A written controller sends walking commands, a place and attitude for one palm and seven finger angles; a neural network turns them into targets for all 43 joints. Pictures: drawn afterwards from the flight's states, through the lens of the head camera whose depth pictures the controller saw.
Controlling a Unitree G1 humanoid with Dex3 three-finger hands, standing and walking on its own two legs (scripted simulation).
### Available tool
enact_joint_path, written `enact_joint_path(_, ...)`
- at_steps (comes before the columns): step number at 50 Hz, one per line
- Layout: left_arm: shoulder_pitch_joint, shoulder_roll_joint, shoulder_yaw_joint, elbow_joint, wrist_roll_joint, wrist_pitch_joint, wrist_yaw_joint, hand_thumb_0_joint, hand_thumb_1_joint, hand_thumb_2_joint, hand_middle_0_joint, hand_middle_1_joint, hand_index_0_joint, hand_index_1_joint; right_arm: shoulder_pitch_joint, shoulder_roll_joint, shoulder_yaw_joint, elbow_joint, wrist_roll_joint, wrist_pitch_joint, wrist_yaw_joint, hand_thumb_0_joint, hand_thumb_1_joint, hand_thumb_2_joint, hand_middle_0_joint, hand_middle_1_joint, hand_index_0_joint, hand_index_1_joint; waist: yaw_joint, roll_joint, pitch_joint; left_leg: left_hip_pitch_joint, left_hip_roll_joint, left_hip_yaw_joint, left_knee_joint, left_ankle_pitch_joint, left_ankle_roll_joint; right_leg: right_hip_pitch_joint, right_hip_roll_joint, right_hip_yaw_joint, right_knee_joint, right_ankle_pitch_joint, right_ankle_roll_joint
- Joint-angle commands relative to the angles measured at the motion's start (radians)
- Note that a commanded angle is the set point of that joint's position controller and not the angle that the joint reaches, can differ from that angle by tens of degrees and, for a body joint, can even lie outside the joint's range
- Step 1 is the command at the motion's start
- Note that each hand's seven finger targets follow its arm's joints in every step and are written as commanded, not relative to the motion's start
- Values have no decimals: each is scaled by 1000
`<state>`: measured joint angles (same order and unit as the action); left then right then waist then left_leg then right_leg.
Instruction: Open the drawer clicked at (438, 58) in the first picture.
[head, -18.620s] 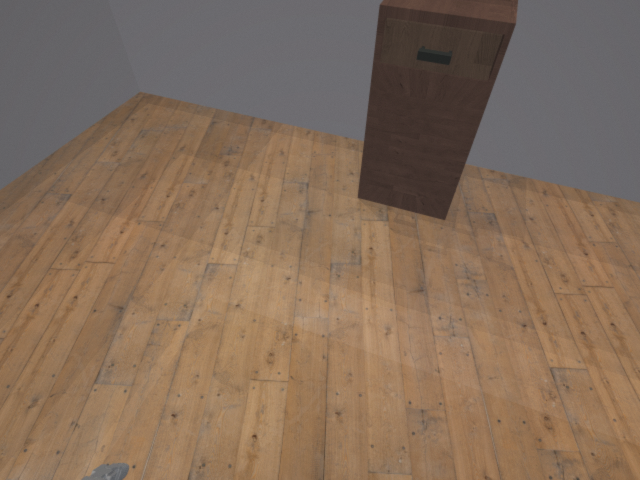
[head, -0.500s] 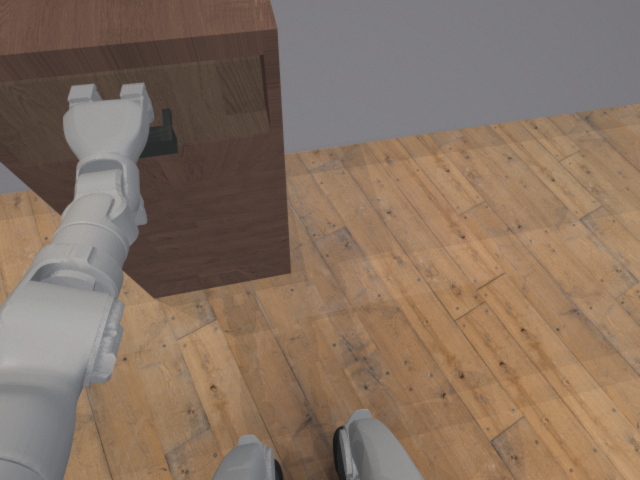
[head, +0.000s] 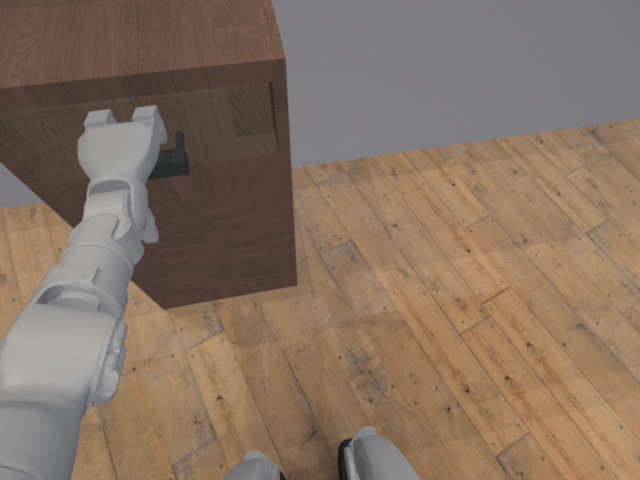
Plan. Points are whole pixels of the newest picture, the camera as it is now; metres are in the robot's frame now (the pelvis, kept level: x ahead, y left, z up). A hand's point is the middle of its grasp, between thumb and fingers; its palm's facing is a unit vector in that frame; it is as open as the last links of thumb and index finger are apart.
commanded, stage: lift the fingers back up to retry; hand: left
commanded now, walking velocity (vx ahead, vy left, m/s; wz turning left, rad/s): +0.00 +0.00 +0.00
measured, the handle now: (148, 154) +0.56 +0.20 +0.00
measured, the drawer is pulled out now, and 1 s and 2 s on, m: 0.00 0.00 0.00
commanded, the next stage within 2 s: re-aim the fingers above the handle in 0.48 s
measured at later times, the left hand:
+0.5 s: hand (129, 154) +0.52 +0.20 +0.06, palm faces -0.06 -0.02 -1.00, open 13.8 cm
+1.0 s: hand (124, 159) +0.51 +0.20 +0.06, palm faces -0.05 -0.01 -1.00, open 13.8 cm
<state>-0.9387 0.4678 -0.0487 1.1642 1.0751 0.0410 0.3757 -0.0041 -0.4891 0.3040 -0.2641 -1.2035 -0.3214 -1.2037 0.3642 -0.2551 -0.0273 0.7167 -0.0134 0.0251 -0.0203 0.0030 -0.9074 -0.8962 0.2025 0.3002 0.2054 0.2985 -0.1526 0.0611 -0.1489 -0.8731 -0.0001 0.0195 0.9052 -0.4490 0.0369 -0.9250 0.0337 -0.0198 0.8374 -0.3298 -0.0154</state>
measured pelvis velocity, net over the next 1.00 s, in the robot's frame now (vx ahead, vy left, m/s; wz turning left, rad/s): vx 0.03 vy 0.00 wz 0.00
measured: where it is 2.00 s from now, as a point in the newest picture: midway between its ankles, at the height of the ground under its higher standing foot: outside the picture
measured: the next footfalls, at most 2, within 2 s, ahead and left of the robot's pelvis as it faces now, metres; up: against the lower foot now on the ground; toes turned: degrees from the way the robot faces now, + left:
none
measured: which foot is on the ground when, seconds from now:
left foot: down 0.00-1.00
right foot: down 0.00-1.00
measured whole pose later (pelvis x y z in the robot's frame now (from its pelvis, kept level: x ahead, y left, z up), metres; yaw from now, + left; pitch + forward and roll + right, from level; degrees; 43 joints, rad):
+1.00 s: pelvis +0.03 +0.00 +0.03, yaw +0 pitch +19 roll -1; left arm -0.86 0.43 -0.07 1.10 1.09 0.03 0.34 0.00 -0.49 0.30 -0.32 -1.20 -0.32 -1.20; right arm 0.35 -0.25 -0.05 0.73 0.00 0.06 -0.02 0.00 -0.91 -0.90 0.20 0.30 0.21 0.30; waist -0.11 0.05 -0.13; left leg -0.64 0.00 0.02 0.72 -0.41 0.03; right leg -0.70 0.04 -0.01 0.68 -0.30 -0.02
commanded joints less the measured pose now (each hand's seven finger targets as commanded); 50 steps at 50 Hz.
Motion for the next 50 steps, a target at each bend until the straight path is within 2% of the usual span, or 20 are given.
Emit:
enact_joint_path(1,-456,222,39,-223,7,-7,51,0,-500,300,-300,-1200,-300,-1200,168,-164,-65,-33,-3,-7,-14,0,-900,-900,200,300,200,300,-14,37,-480,335,-8,-37,-116,458,1,342,21,5,-106,317,-11)
enact_joint_path(4,-465,207,39,-247,6,-1,60,0,-500,300,-300,-1200,-300,-1200,162,-163,-71,-27,-7,-1,-7,0,-900,-900,200,300,200,300,-5,60,-489,394,-4,-37,-132,540,-5,367,23,1,-119,357,-15)
enact_joint_path(9,-394,200,49,-269,-7,22,40,0,-500,300,-300,-1200,-300,-1200,146,-160,-75,-33,-5,22,0,0,-900,-900,200,300,200,300,16,34,-489,439,-2,-27,-157,661,-8,451,22,3,-146,456,-13)
enact_joint_path(11,-379,214,53,-274,-3,27,30,0,-500,300,-300,-1200,-300,-1200,140,-158,-74,-38,1,28,-2,0,-900,-900,200,300,200,300,26,17,-466,431,-4,-24,-178,648,-6,481,21,5,-158,464,-10)
enact_joint_path(13,-395,161,9,-294,-4,29,19,0,-500,300,-300,-1200,-300,-1200,130,-154,-77,-44,6,29,-3,0,-900,-900,200,300,200,300,16,18,-435,460,0,-27,-197,657,-8,470,21,-1,-175,448,-11)
enact_joint_path(15,-414,165,8,-312,-11,23,8,0,-500,300,-300,-1200,-300,-1200,127,-154,-77,-43,7,32,-4,0,-900,-900,200,300,200,300,16,26,-439,490,0,-26,-205,670,-6,480,21,2,-186,452,-12)
enact_joint_path(18,-350,147,-4,-212,-9,40,-9,0,-500,300,-300,-1200,-300,-1200,118,-158,-72,-38,11,37,-8,0,-900,-900,200,300,200,300,11,-38,-352,425,-8,-11,-228,576,-4,489,19,5,-204,436,-10)
enact_joint_path(21,-369,140,-10,-254,-8,13,-18,0,-500,300,-300,-1200,-300,-1200,113,-153,-74,-48,11,35,-11,0,-900,-900,200,300,200,300,18,-11,-388,453,-8,-10,-230,598,-3,501,15,11,-200,452,-14)
enact_joint_path(24,-373,181,23,-271,2,-10,-16,0,-500,300,-300,-1200,-300,-1200,111,-151,-77,-50,6,36,-13,0,-900,-900,200,300,200,300,24,-14,-416,448,-13,-4,-218,612,-1,524,14,20,-193,478,-14)
enact_joint_path(27,-350,176,25,-259,8,-14,3,0,-500,300,-300,-1200,-300,-1200,105,-149,-75,-56,4,30,-12,0,-900,-900,200,300,200,300,31,-6,-402,424,-15,1,-217,597,-1,520,14,18,-186,476,-13)
enact_joint_path(28,-368,219,59,-280,13,-16,12,0,-500,300,-300,-1200,-300,-1200,109,-152,-77,-52,4,30,-10,0,-900,-900,200,300,200,300,36,-3,-420,429,-13,-3,-215,611,-4,522,14,17,-178,481,-14)
enact_joint_path(30,-390,194,44,-318,15,-21,22,0,-500,300,-300,-1200,-300,-1200,111,-145,-83,-54,-1,26,-7,0,-900,-900,200,300,200,300,35,28,-466,463,-12,-3,-199,677,-2,526,14,19,-171,515,-12)
enact_joint_path(32,-345,197,56,-305,16,-11,26,0,-500,300,-300,-1200,-300,-1200,113,-146,-84,-52,-2,28,-3,0,-900,-900,200,300,200,300,43,17,-481,472,-10,-5,-193,718,-4,531,16,17,-166,530,-11)
enact_joint_path(34,-357,151,21,-297,11,1,21,0,-500,300,-300,-1200,-300,-1200,112,-144,-88,-47,0,30,4,0,-900,-900,200,300,200,300,27,5,-457,479,-8,-8,-192,719,-5,516,18,15,-176,522,-11)
enact_joint_path(37,-367,173,27,-282,7,12,14,0,-500,300,-300,-1200,-300,-1200,109,-152,-85,-43,3,29,-1,0,-900,-900,200,300,200,300,23,-17,-426,448,-14,-2,-208,636,1,528,17,18,-188,504,-9)
enact_joint_path(39,-388,205,50,-325,3,-3,6,0,-500,300,-300,-1200,-300,-1200,107,-152,-87,-46,2,30,-5,0,-900,-900,200,300,200,300,29,-7,-477,461,-15,-2,-209,649,2,565,14,26,-186,526,-11)
enact_joint_path(40,-370,182,31,-312,8,-5,2,0,-500,300,-300,-1200,-300,-1200,109,-147,-87,-47,2,29,-6,0,-900,-900,200,300,200,300,26,7,-468,462,-17,-2,-209,640,3,552,15,24,-186,515,-10)
enact_joint_path(43,-345,179,26,-253,10,-3,1,0,-500,300,-300,-1200,-300,-1200,103,-152,-81,-43,8,26,-8,0,-900,-900,200,300,200,300,23,-31,-372,408,-18,1,-226,542,2,521,16,18,-200,447,-12)
enact_joint_path(46,-368,200,37,-254,14,-11,6,0,-500,300,-300,-1200,-300,-1200,105,-151,-77,-44,9,19,-12,0,-900,-900,200,300,200,300,28,-8,-392,407,-21,2,-227,521,3,521,15,24,-197,429,-15)
enact_joint_path(50,-412,205,38,-249,17,-17,17,0,-500,300,-300,-1200,-300,-1200,115,-153,-79,-39,6,10,-11,0,-900,-900,200,300,200,300,16,-4,-394,411,-17,-3,-224,515,2,494,16,19,-191,407,-15)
